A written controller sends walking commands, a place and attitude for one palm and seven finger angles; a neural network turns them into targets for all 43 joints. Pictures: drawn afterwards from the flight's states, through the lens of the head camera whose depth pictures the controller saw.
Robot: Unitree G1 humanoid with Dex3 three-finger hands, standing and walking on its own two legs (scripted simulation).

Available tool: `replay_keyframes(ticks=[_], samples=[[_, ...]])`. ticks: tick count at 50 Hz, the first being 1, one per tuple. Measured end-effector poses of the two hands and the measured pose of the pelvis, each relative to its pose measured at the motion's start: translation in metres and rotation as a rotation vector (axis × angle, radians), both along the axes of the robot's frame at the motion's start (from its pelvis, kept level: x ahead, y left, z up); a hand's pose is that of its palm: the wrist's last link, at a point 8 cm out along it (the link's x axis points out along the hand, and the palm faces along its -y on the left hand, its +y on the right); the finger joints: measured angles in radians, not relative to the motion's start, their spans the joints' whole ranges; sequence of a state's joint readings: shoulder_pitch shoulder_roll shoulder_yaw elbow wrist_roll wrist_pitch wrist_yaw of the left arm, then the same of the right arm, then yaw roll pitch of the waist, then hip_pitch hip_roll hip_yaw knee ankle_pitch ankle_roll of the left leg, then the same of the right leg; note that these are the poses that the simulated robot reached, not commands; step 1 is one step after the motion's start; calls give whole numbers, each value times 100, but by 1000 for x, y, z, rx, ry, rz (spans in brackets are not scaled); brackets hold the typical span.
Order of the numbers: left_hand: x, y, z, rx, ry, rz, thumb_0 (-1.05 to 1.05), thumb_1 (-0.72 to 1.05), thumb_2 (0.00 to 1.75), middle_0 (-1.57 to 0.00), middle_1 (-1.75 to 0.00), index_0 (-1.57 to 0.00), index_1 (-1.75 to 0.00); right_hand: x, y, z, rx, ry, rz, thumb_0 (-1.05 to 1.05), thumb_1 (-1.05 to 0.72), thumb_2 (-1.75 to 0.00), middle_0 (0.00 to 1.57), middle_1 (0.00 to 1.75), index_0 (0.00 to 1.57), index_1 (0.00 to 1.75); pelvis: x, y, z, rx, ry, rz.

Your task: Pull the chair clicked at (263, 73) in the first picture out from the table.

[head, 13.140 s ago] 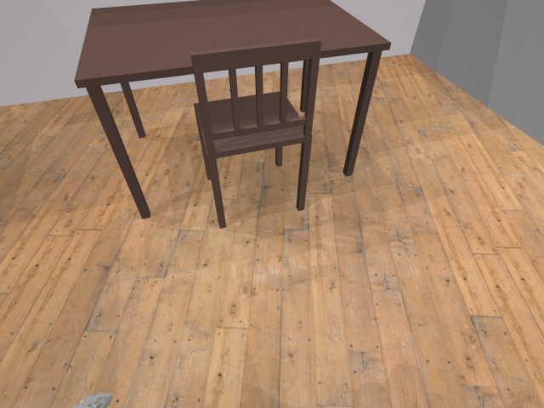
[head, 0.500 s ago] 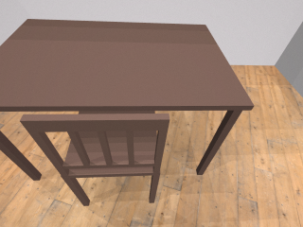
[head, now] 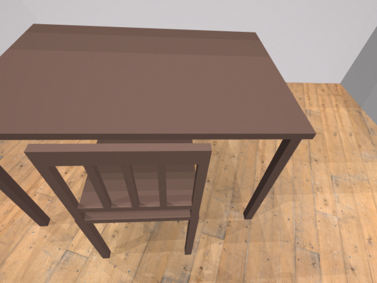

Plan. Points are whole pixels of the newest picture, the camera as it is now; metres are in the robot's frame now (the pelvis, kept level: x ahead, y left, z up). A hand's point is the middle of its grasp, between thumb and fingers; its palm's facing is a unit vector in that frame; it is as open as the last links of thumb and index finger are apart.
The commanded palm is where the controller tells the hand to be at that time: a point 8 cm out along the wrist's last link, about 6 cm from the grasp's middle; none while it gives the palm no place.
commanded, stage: look again from close up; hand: left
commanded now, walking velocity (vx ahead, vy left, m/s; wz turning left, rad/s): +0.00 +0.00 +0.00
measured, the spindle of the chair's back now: (131, 185) +0.39 +0.19 -0.12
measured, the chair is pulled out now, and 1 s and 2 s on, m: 0.00 0.00 0.00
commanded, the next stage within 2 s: shuffle to correct the standing spot in 0.64 s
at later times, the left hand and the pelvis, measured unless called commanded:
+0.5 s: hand out of the picture -0.03 +0.15 -0.18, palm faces +0.03 -0.99 -0.13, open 7.3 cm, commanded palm none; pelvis +0.00 +0.00 +0.00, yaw +0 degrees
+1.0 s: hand out of the picture -0.04 +0.14 -0.18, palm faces +0.04 -0.99 -0.14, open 7.3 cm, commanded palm none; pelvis -0.01 -0.01 +0.00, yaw +2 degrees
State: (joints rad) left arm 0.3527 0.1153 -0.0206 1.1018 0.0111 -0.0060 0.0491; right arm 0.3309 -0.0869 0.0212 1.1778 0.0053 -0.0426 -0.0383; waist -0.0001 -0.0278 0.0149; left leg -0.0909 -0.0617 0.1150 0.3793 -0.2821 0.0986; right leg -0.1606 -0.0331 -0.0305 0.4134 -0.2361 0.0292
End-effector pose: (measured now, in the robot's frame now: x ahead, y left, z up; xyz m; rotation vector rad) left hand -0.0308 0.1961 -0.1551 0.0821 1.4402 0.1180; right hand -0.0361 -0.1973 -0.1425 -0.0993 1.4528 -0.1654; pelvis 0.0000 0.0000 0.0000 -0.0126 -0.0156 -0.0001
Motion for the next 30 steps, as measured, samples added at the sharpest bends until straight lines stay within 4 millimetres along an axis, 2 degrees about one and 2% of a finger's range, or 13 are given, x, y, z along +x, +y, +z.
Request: replay_keyframes(ticks=[30], samples=[[-4, 1, 1, 3, 11, 5, 0, 91, 90, -20, -30, -20, -29, -8, 4, 0, 5, 19, -5, 0, -91, -89, 20, 29, 20, 30, -1, 1, 0, 3, 0, 3]])
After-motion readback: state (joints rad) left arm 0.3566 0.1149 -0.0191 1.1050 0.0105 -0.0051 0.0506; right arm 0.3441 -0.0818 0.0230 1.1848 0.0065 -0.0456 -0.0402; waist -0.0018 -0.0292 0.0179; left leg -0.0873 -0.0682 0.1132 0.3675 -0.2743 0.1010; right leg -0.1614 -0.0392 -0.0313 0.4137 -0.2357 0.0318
